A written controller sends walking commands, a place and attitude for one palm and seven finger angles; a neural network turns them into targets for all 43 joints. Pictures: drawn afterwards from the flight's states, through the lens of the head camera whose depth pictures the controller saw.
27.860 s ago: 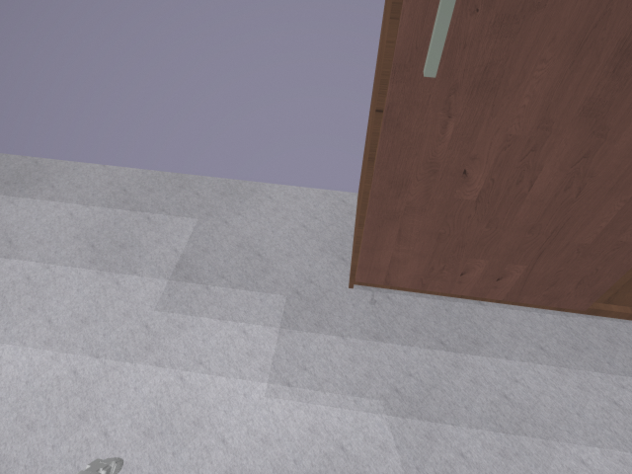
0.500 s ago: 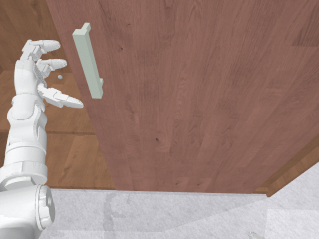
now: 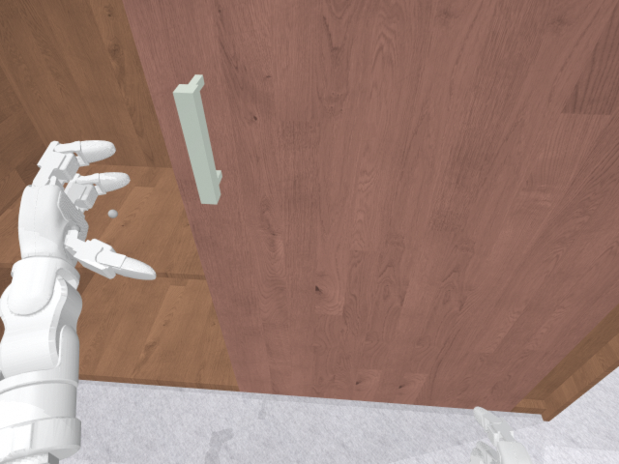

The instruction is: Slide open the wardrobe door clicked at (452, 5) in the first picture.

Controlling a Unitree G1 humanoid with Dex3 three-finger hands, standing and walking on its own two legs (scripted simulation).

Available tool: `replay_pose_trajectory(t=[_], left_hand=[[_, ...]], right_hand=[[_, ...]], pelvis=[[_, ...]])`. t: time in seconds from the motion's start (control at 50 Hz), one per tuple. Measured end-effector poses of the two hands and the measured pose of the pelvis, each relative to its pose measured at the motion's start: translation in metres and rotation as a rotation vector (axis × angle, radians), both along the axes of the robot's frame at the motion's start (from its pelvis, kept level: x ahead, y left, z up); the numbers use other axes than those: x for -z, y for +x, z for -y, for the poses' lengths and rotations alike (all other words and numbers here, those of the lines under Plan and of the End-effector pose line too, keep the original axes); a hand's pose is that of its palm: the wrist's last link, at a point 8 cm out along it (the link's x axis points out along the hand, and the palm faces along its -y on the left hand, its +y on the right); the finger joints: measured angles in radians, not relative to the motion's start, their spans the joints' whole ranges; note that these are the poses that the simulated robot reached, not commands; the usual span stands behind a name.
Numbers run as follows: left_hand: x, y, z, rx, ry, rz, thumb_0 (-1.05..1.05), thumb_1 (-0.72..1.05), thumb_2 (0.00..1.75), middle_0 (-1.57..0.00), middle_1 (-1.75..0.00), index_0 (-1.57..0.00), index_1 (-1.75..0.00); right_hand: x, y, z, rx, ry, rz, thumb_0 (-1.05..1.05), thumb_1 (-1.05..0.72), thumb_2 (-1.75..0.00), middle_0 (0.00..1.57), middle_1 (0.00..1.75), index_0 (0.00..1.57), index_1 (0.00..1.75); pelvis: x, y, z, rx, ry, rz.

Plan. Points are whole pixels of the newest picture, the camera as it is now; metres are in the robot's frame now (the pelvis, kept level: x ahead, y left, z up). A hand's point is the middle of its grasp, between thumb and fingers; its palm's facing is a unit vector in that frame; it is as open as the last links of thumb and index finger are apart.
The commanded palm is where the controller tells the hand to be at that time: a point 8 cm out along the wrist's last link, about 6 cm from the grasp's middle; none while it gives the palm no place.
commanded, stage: slip the hand off the handle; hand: left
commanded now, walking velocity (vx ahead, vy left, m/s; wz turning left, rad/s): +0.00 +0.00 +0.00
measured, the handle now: (204, 142) +0.47 +0.20 +0.21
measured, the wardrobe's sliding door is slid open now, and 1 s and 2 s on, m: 0.69 0.69 0.69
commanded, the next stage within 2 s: draw the hand back to the body in 0.22 s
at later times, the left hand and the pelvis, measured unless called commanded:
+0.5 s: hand (101, 252) +0.27 +0.26 +0.18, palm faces +0.10 -0.99 -0.04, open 14.7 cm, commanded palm +0.23 +0.30 +0.18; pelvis -0.01 -0.01 +0.00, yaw +1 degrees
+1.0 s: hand (63, 285) +0.23 +0.27 +0.18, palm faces +0.41 -0.89 -0.22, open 13.9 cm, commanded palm +0.18 +0.30 +0.18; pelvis -0.01 +0.00 +0.01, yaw +0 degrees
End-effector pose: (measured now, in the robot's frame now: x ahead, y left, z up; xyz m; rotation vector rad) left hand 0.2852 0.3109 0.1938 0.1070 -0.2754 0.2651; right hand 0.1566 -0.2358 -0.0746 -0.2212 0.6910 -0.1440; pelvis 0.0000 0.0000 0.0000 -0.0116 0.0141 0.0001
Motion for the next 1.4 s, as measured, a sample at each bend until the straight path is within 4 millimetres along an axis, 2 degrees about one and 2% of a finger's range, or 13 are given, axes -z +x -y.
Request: replay_pose_trajectory(t=[0.14, 0.32, 0.38, 0.5, 0.62, 0.76, 0.86, 0.96, 1.04, 1.2, 1.4], left_hand=[[0.000, -0.022, 0.008, 0.008, -0.002, -0.002, -0.01, -0.55, 0.20, -0.26, -1.15, -0.25, -1.15], [0.000, -0.048, 0.006, -0.012, 0.011, 0.009, -0.01, -0.55, 0.20, -0.26, -1.15, -0.25, -1.15], [0.002, -0.048, 0.004, 0.003, -0.004, -0.005, -0.01, -0.55, 0.20, -0.26, -1.15, -0.26, -1.15], [0.009, -0.040, 0.002, 0.169, -0.068, -0.194, -0.02, -0.55, 0.20, -0.26, -1.15, -0.25, -1.15], [-0.002, -0.052, -0.001, 0.182, -0.069, -0.143, -0.02, -0.55, 0.20, -0.26, -1.15, -0.25, -1.15], [0.011, -0.073, 0.003, 0.155, -0.080, -0.183, -0.01, -0.55, 0.20, -0.25, -1.15, -0.25, -1.15], [0.012, -0.084, 0.003, 0.141, -0.072, -0.174, -0.02, -0.52, 0.21, -0.25, -1.13, -0.25, -1.13], [0.004, -0.094, -0.004, -0.101, 0.094, -0.113, -0.01, -0.41, 0.26, -0.25, -1.07, -0.25, -1.07], [0.006, -0.104, -0.002, -0.192, 0.147, -0.088, -0.01, -0.29, 0.32, -0.25, -1.00, -0.24, -1.00], [0.008, -0.109, -0.001, -0.236, 0.202, -0.094, -0.01, -0.02, 0.45, -0.24, -0.84, -0.24, -0.84], [0.006, -0.108, 0.003, -0.217, 0.250, -0.111, 0.00, 0.33, 0.63, -0.23, -0.63, -0.23, -0.63]], right_hand=[[-0.014, 0.019, -0.008, -0.052, 0.012, 0.102, 0.01, -0.91, -0.90, 0.20, 0.30, 0.20, 0.30], [-0.011, 0.007, -0.006, -0.064, 0.017, 0.102, 0.01, -0.91, -0.90, 0.20, 0.30, 0.20, 0.30], [-0.006, 0.000, -0.003, -0.058, 0.007, 0.074, 0.01, -0.91, -0.90, 0.20, 0.30, 0.20, 0.30], [-0.008, -0.007, 0.004, -0.015, 0.005, 0.087, 0.02, -0.91, -0.90, 0.20, 0.30, 0.20, 0.30], [-0.020, 0.001, 0.003, -0.014, 0.023, 0.168, 0.02, -0.91, -0.90, 0.20, 0.30, 0.20, 0.30], [-0.029, 0.016, -0.007, -0.055, 0.021, 0.206, 0.02, -0.91, -0.90, 0.20, 0.30, 0.20, 0.30], [-0.034, 0.026, -0.019, -0.088, 0.021, 0.222, 0.02, -0.91, -0.90, 0.20, 0.30, 0.20, 0.30], [-0.032, 0.029, -0.030, -0.139, 0.012, 0.191, 0.02, -0.91, -0.90, 0.20, 0.30, 0.20, 0.30], [-0.023, 0.025, -0.032, -0.145, 0.013, 0.128, 0.02, -0.90, -0.90, 0.20, 0.30, 0.20, 0.30], [-0.008, 0.016, -0.029, -0.111, 0.005, 0.019, 0.02, -0.90, -0.90, 0.20, 0.30, 0.20, 0.30], [-0.012, 0.025, -0.022, -0.070, 0.007, 0.029, 0.02, -0.91, -0.90, 0.20, 0.30, 0.20, 0.30]], pelvis=[[0.000, -0.009, 0.006, -0.011, 0.002, 0.023], [-0.001, -0.015, 0.011, -0.013, 0.003, 0.043], [-0.001, -0.016, 0.012, -0.017, 0.002, 0.045], [-0.004, -0.014, 0.010, -0.012, 0.002, 0.063], [-0.005, -0.010, 0.006, 0.001, 0.004, 0.067], [-0.005, -0.009, 0.002, -0.006, 0.003, 0.080], [-0.006, -0.009, 0.001, -0.015, 0.001, 0.091], [-0.009, -0.011, 0.000, -0.013, 0.000, 0.091], [-0.011, -0.008, -0.003, -0.007, 0.003, 0.089], [-0.013, 0.002, -0.007, -0.002, 0.007, 0.098], [-0.014, 0.014, -0.008, 0.013, 0.009, 0.097]])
